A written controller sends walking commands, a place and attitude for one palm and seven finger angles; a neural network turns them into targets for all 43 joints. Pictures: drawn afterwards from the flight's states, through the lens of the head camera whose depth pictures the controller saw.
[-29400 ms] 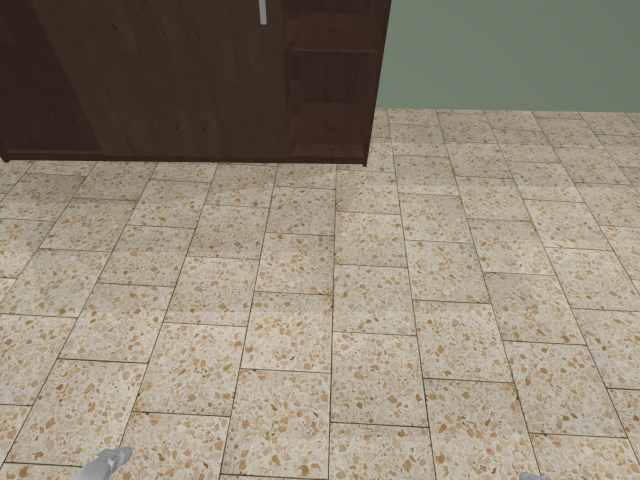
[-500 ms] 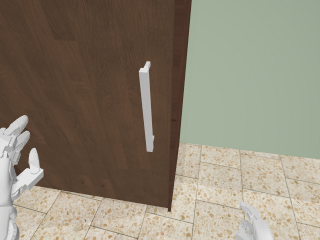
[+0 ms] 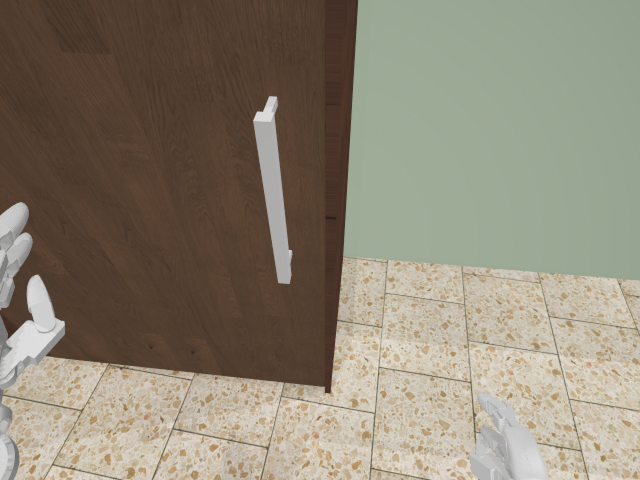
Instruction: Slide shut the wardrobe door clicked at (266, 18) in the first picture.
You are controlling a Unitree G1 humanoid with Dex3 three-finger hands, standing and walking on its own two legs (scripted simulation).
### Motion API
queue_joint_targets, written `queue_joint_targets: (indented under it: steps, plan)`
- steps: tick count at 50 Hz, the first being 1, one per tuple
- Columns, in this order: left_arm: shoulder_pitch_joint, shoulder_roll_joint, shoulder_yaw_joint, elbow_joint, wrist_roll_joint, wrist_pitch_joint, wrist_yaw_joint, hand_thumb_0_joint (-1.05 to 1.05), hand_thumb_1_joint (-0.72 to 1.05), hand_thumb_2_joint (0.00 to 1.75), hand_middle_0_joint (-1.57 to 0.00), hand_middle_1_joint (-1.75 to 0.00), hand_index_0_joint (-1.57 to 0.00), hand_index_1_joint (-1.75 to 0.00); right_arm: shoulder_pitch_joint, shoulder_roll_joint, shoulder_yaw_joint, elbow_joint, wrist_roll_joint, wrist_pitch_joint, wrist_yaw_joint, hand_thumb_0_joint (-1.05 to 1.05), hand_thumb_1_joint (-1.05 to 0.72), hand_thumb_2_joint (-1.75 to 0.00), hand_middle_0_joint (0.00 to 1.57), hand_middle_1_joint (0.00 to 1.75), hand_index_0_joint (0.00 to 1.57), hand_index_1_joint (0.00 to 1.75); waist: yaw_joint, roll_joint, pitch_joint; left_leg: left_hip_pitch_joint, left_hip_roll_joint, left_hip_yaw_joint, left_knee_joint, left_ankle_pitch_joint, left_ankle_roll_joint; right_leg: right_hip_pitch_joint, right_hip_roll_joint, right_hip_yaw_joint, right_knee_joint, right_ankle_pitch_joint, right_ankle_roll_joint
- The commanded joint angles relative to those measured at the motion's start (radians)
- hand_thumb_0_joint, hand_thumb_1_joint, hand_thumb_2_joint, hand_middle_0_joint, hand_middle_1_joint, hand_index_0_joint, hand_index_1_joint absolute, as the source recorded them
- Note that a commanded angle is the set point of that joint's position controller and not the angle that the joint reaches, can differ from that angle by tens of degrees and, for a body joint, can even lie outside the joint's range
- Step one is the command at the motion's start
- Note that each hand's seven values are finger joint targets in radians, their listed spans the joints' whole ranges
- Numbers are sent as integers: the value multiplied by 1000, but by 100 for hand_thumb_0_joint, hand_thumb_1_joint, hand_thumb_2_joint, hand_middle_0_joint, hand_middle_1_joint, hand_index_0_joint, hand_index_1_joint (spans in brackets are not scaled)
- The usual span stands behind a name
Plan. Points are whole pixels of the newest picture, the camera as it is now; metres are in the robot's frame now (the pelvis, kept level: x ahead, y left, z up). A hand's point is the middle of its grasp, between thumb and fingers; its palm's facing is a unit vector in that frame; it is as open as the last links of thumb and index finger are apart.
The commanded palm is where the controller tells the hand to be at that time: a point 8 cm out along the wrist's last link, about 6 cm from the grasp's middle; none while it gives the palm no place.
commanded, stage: step back with the hand held close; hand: left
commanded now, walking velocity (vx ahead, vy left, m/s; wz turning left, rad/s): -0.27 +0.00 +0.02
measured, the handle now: (279, 204) +0.47 +0.12 +0.07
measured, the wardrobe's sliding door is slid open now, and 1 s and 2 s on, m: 0.00 0.00 0.00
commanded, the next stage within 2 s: stop stepping back and stand still in 1.26 s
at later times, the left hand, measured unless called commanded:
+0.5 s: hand (7, 394) +0.15 +0.29 +0.15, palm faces +0.45 -0.78 -0.43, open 7.4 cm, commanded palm +0.09 +0.32 +0.17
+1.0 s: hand out of the picture +0.09 +0.26 +0.15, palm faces +0.33 -0.82 -0.48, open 7.4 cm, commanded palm +0.01 +0.31 +0.17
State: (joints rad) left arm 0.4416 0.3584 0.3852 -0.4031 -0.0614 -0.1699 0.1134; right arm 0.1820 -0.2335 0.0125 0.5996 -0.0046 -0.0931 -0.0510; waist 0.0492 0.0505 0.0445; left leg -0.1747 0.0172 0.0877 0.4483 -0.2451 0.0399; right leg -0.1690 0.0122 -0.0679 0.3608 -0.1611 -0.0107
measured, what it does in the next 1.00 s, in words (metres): walks backwards: right foot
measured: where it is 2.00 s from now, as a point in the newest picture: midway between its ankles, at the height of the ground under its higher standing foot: outside the picture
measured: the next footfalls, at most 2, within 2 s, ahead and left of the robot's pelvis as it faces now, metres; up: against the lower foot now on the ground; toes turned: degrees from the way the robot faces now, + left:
right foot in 0.88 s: -0.17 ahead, -0.11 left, +0.00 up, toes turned +2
left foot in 1.22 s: -0.11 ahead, +0.09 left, +0.00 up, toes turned -2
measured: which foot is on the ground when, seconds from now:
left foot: down 0.00-1.00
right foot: down 0.00-0.66, up 0.68-0.86, down 0.88-1.00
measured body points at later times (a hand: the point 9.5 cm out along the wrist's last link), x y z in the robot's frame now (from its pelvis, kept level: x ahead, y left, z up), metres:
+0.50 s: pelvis -0.05 +0.02 -0.02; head -0.04 +0.03 +0.43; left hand +0.12 +0.32 +0.17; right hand +0.13 -0.21 -0.09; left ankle +0.00 +0.09 -0.74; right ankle +0.02 -0.11 -0.74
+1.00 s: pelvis -0.13 +0.01 -0.01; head -0.05 +0.04 +0.43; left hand +0.07 +0.30 +0.17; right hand +0.08 -0.20 -0.09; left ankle +0.00 +0.09 -0.74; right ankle -0.21 -0.11 -0.74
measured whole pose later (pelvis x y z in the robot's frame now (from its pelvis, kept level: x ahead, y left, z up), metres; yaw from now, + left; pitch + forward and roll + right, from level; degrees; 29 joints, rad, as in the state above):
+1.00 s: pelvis -0.13 +0.01 -0.01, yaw -1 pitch +4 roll -3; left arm 0.47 0.43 0.42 -0.57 -0.04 -0.28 0.10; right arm 0.07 -0.18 0.00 0.61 -0.03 -0.14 -0.04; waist 0.04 0.00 0.10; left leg -0.52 0.04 0.07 0.45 -0.01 0.07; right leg -0.17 0.08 0.02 0.44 -0.34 -0.01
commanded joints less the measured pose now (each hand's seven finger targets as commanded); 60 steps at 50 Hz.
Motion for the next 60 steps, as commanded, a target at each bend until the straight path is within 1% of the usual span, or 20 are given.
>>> queue_joint_targets:
  steps: [1, 4, 11, 15, 20, 25, 28, 30, 33, 35, 36, 40, 44, 46, 48, 50, 53, 56, 58, 60]
  plan:
    - [63, 198, 114, -227, 1, -60, 23, 0, 90, 90, -20, -30, -20, -30, -81, -113, -55, -178, 3, -17, -12, 0, -90, -90, 20, 30, 20, 30, -16, -11, -208, 7, 66, -110, -46, 242, 5, 62, -106, 124, 15, 235, -1]
    - [86, 232, 154, -292, -1, -66, 30, 0, 90, 90, -20, -30, -20, -30, -79, -110, -65, -203, 9, 1, -16, 0, -90, -90, 20, 30, 20, 30, -19, -52, -242, -20, 80, -123, -30, 302, 5, 78, -101, 119, 67, 299, 2]
    - [118, 243, 183, -333, -1, -73, 40, 0, 90, 90, -20, -30, -20, -30, -77, -107, -68, -216, 5, 5, -32, 0, -90, -90, 20, 30, 20, 30, -16, 42, -202, -158, 125, -166, -71, 284, 17, 88, -63, 101, 185, 252, 10]
    - [94, 217, 164, -308, 9, -79, 38, 0, 90, 90, -20, -30, -20, -30, -64, -116, -70, -205, 3, -14, -32, 0, -90, -90, 20, 30, 20, 30, -20, 64, -155, -290, 147, -183, -106, 88, 34, 102, -52, 107, 233, 155, 11]
    - [20, 212, 156, -295, 25, -94, 39, 0, 90, 90, -20, -30, -20, -30, -54, -122, -68, -198, 4, -33, -32, 0, -90, -90, 20, 30, 20, 30, -34, 9, -92, -449, 140, -203, -121, -247, 51, 108, -61, 141, 230, 34, 7]
    - [-19, 234, 165, -345, 35, -119, 45, 0, 90, 90, -20, -30, -20, -30, -40, -120, -71, -192, -5, -51, -28, 0, -90, -90, 20, 30, 20, 30, -43, -75, -76, -358, 70, -186, -1, -320, 33, -80, -115, 235, 55, -210, -25]
    - [-13, 228, 154, -374, 33, -135, 55, 0, 90, 90, -20, -30, -20, -30, -29, -112, -64, -178, -7, -62, -25, 0, -90, -90, 20, 30, 20, 30, -49, -70, -94, -235, 50, -187, 64, -277, 15, -214, -142, 234, 0, -321, -44]
    - [4, 234, 163, -385, 30, -139, 60, 0, 90, 90, -20, -30, -20, -30, -34, -116, -63, -174, -9, -65, -29, 0, -90, -90, 20, 30, 20, 30, -51, -1, -102, -241, 66, -216, 1, -260, 14, -199, -109, 187, 40, -288, -30]
    - [22, 226, 191, -384, 42, -152, 57, 0, 90, 90, -20, -30, -20, -30, -50, -130, -68, -178, -9, -75, -35, 0, -90, -90, 20, 30, 20, 30, -36, 178, -141, -508, 219, -363, -246, -380, 71, 110, 19, 80, 375, -72, 18]
    - [54, 244, 214, -351, 43, -154, 49, 0, 90, 90, -20, -30, -20, -30, -50, -118, -73, -177, -18, -79, -36, 0, -90, -90, 20, 30, 20, 30, -29, 181, -151, -500, 256, -381, -250, -298, 85, 114, 33, 84, 452, -73, 21]
    - [62, 236, 208, -362, 40, -158, 45, 0, 90, 90, -20, -30, -20, -30, -45, -112, -76, -176, -19, -83, -33, 0, -90, -90, 20, 30, 20, 30, -31, 132, -151, -458, 256, -376, -221, -214, 90, 88, 35, 92, 450, -106, 18]
    - [110, 210, 183, -327, 22, -174, 32, 0, 90, 90, -20, -30, -20, -30, -30, -114, -78, -141, -31, -99, -26, 0, -90, -90, 20, 30, 20, 30, -40, 99, -131, -268, 251, -367, -167, 35, 87, -31, 37, 97, 281, -221, 8]
    - [49, 219, 150, -355, 9, -191, 19, 0, 90, 90, -20, -30, -20, -30, -30, -111, -73, -82, -33, -104, -16, 0, -90, -90, 20, 30, 20, 30, -29, 105, -277, 117, 222, -312, -43, 599, 40, -121, 22, 100, 43, -112, 6]
    - [40, 234, 148, -397, 10, -192, 13, 0, 90, 90, -20, -30, -20, -30, -38, -103, -72, -82, -29, -97, -6, 0, -90, -90, 20, 30, 20, 30, -21, 114, -388, 291, 202, -253, 16, 856, 22, -130, 26, 100, 44, -26, 14]
    - [46, 265, 183, -449, 3, -192, 14, 0, 90, 90, -20, -30, -20, -30, -56, -96, -77, -113, -22, -82, -1, 0, -90, -90, 20, 30, 20, 30, -17, 83, -466, 350, 185, -200, 53, 881, 31, -111, 19, 105, 43, 58, 30]
    - [111, 304, 232, -474, -13, -184, 15, 0, 90, 90, -20, -30, -20, -30, -80, -93, -79, -151, -5, -62, -1, 0, -90, -90, 20, 30, 20, 30, -13, -8, -478, 288, 147, -143, 99, 768, 21, -79, -16, 122, 38, 266, 59]
    - [228, 320, 278, -412, -34, -173, 15, 0, 90, 90, -20, -30, -20, -30, -103, -76, -73, -192, 16, -21, -13, 0, -90, -90, 20, 30, 20, 30, -21, -180, -338, 77, 39, -73, 208, 232, -24, -151, -170, 194, -9, 425, 36]
    - [190, 303, 246, -333, -28, -149, 21, 0, 90, 90, -20, -30, -20, -30, -138, -66, -70, -173, 13, -7, -25, 0, -90, -90, 20, 30, 20, 30, -24, -158, -127, -135, -11, -151, 467, -86, -48, -311, -305, 309, -80, 239, -87]
    - [121, 274, 198, -256, -9, -126, 17, 0, 90, 90, -20, -30, -20, -30, -136, -48, -49, -148, -9, 2, -36, 0, -90, -90, 20, 30, 20, 30, -43, -85, -26, -205, 11, -180, 394, -75, -54, -295, -284, 292, -56, 281, -114]
    - [15, 250, 145, -214, 0, -123, 15, 0, 90, 90, -20, -30, -20, -30, -130, -66, -34, -136, -13, -4, -49, 0, -90, -90, 20, 30, 20, 30, -59, -46, 52, -206, 8, -166, 113, 57, -52, -227, -181, 205, 28, 374, -64]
